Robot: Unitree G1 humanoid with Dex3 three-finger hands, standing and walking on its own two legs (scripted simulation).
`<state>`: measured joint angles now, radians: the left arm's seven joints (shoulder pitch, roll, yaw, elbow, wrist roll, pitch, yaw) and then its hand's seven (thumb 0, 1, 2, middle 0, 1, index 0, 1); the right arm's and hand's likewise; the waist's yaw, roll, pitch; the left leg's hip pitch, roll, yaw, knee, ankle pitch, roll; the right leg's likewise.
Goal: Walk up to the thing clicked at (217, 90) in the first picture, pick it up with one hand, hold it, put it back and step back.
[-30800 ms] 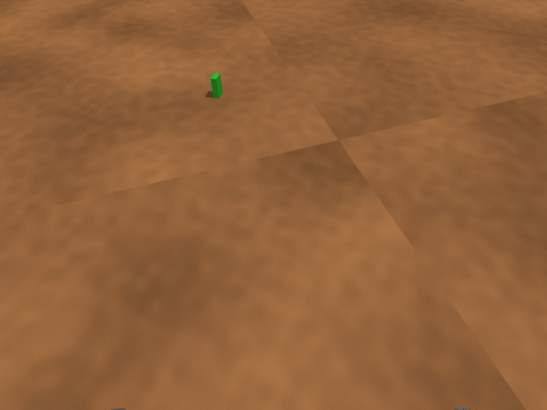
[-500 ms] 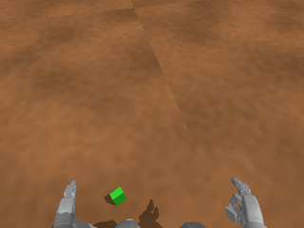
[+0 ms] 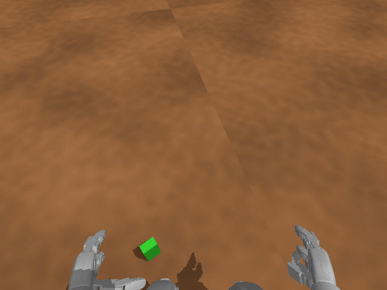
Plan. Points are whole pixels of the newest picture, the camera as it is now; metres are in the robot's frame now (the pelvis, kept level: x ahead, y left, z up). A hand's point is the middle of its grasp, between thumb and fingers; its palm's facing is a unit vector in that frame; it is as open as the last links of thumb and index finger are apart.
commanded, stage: stand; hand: left
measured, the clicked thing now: (150, 249) +0.36 +0.22 -0.65
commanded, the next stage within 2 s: none
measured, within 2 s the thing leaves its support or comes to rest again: neither
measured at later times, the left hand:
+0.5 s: hand out of the picture +0.07 +0.25 -0.11, palm faces +0.00 -0.94 -0.34, open 7.5 cm
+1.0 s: hand out of the picture +0.03 +0.26 -0.10, palm faces +0.00 -0.94 -0.35, open 7.4 cm
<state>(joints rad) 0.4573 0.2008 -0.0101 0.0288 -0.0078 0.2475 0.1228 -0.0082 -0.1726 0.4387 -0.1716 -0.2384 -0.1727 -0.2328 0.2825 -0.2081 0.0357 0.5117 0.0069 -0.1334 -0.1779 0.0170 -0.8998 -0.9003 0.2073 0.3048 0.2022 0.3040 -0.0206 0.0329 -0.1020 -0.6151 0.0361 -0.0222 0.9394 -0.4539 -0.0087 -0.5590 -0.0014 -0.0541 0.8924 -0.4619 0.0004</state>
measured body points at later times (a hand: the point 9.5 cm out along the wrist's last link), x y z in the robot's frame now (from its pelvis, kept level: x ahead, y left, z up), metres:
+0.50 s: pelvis -0.01 +0.01 +0.04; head +0.00 +0.02 +0.49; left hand +0.07 +0.30 -0.09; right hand +0.08 -0.27 -0.09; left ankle +0.01 +0.12 -0.69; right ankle -0.01 -0.12 -0.69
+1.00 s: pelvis -0.01 +0.01 +0.06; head -0.01 +0.00 +0.51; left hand +0.03 +0.31 -0.08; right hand +0.06 -0.28 -0.09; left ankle +0.01 +0.12 -0.69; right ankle -0.01 -0.12 -0.69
